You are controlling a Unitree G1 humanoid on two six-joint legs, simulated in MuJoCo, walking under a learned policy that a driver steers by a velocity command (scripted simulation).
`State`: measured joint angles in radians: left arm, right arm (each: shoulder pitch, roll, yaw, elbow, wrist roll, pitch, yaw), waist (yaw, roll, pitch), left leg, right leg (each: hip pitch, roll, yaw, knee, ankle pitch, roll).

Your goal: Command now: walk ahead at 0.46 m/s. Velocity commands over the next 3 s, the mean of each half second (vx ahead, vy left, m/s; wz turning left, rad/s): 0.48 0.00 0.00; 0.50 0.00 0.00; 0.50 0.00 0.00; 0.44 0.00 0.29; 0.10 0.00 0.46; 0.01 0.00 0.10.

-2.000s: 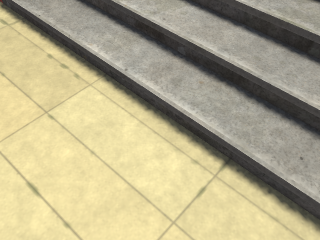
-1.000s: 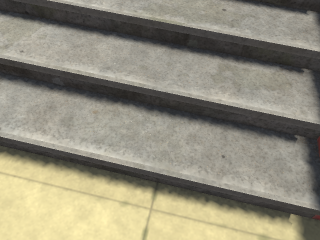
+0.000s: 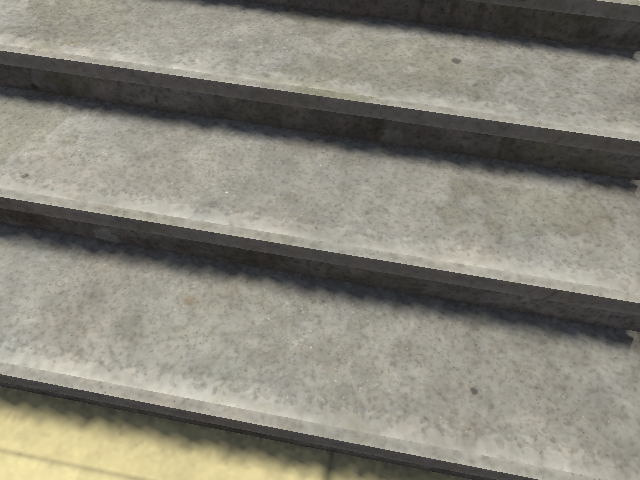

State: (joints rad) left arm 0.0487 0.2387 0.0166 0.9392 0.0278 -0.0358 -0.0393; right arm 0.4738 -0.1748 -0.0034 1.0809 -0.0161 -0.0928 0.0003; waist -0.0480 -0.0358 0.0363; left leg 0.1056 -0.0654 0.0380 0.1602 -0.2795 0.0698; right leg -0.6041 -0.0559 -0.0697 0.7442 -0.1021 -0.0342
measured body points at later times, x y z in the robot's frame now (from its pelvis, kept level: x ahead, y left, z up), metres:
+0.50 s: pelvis +0.26 -0.03 +0.00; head +0.27 -0.04 +0.45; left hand +0.20 +0.21 -0.14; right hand +0.38 -0.27 -0.14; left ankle +0.36 +0.11 -0.67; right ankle +0.21 -0.08 -0.74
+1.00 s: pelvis +0.58 +0.07 +0.07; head +0.61 +0.07 +0.52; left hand +0.68 +0.33 -0.06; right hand +0.63 -0.18 -0.07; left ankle +0.66 +0.12 -0.61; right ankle +0.47 -0.07 -0.46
